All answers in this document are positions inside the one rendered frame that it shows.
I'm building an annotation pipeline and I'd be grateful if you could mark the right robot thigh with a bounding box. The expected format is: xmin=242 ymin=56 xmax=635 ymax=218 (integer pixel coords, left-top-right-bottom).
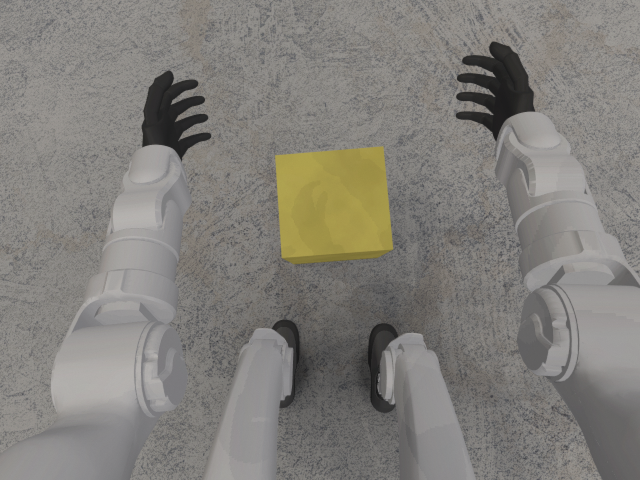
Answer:
xmin=381 ymin=343 xmax=476 ymax=480

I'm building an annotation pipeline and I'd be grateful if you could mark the robot right upper arm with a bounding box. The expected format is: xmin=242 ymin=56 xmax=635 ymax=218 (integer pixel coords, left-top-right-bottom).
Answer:
xmin=517 ymin=283 xmax=640 ymax=480

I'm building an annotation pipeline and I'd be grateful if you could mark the carton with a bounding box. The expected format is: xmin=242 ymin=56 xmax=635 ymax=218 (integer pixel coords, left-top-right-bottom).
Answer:
xmin=275 ymin=146 xmax=393 ymax=264

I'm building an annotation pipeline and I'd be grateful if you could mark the robot left forearm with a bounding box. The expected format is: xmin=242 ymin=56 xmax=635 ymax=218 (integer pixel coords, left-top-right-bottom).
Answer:
xmin=51 ymin=145 xmax=192 ymax=412

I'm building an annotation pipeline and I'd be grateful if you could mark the robot right hand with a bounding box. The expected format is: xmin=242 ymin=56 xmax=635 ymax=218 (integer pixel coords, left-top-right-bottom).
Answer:
xmin=456 ymin=41 xmax=535 ymax=141

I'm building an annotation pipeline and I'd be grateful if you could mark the right robot shin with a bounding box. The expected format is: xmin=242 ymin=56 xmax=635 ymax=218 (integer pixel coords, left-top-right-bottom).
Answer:
xmin=377 ymin=333 xmax=440 ymax=401

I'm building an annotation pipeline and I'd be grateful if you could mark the robot left hand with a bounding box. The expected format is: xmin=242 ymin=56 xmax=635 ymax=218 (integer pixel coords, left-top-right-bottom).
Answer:
xmin=142 ymin=70 xmax=211 ymax=161

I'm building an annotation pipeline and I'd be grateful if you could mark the robot left upper arm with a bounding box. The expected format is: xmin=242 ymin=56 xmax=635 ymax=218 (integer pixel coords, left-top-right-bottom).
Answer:
xmin=0 ymin=320 xmax=188 ymax=480

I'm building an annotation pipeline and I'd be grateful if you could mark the robot right forearm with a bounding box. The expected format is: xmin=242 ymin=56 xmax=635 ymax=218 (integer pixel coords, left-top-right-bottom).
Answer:
xmin=495 ymin=112 xmax=640 ymax=291

